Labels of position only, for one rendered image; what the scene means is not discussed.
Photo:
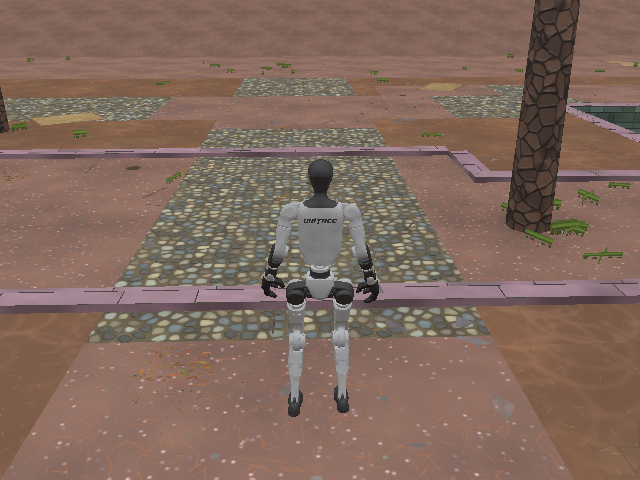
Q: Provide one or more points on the robot right hand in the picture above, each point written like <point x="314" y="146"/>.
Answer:
<point x="374" y="289"/>

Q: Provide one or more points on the robot right forearm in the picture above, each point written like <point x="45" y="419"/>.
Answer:
<point x="367" y="268"/>

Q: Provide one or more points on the humanoid robot head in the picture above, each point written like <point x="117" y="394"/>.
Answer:
<point x="320" y="174"/>

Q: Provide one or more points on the robot right upper arm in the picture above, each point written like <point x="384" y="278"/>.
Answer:
<point x="351" y="212"/>

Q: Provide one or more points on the left robot thigh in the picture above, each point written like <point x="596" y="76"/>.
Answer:
<point x="296" y="303"/>

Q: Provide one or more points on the robot left upper arm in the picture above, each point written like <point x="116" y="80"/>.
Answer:
<point x="288" y="213"/>

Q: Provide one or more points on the robot left forearm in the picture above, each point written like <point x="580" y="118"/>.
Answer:
<point x="272" y="265"/>

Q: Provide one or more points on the robot left hand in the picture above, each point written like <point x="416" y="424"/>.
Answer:
<point x="266" y="286"/>

